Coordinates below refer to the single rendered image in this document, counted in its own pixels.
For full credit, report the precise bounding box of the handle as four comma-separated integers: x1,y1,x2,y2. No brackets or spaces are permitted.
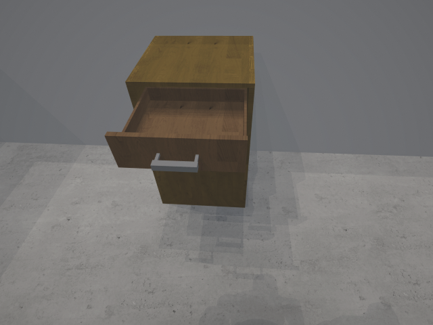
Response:
150,153,199,173

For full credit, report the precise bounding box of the drawer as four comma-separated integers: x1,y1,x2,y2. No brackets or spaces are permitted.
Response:
105,87,248,173

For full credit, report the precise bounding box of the cabinet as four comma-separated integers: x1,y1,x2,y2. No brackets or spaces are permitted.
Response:
125,36,255,208

